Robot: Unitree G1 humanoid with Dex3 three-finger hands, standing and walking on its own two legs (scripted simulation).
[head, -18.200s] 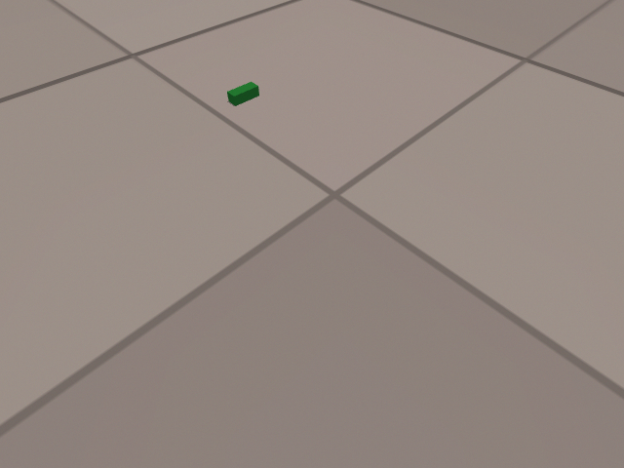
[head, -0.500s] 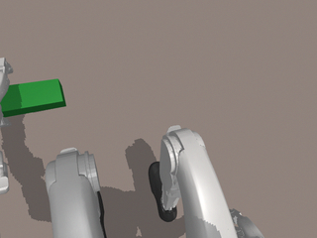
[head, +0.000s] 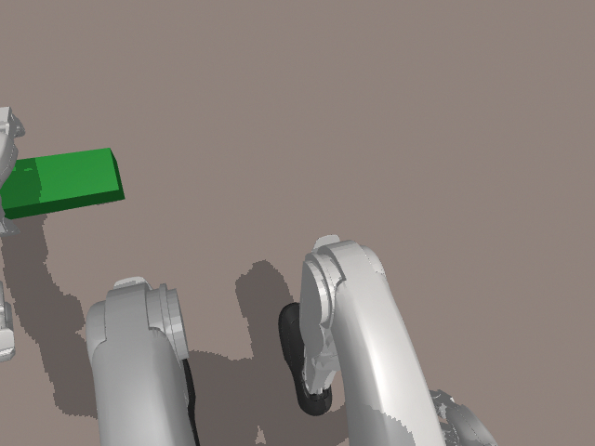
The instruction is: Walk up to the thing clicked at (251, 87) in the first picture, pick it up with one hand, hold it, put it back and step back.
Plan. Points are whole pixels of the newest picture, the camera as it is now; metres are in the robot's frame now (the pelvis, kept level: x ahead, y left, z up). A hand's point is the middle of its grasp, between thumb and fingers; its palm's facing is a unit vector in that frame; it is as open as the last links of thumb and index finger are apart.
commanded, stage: rise first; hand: left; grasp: from above
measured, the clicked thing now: (57, 183) +0.50 +0.27 -0.30
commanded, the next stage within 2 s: approach in 0.10 s
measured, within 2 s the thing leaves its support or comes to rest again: neither
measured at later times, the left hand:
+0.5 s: hand (30, 163) +0.49 +0.27 -0.17, palm faces -0.42 -0.07 -0.91, open 14.1 cm
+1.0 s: hand (6, 186) +0.46 +0.30 -0.19, palm faces -0.49 -0.08 -0.87, open 14.1 cm
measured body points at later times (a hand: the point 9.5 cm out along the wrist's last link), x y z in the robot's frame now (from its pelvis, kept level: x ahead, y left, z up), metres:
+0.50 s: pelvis +0.00 +0.00 +0.00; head +0.24 +0.08 +0.37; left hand +0.51 +0.27 -0.12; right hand +0.04 -0.27 -0.09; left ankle +0.07 +0.12 -0.29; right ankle +0.11 -0.12 -0.29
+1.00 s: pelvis +0.00 +0.00 -0.01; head +0.25 +0.08 +0.35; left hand +0.49 +0.30 -0.14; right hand +0.02 -0.27 -0.09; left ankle +0.07 +0.12 -0.29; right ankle +0.11 -0.12 -0.29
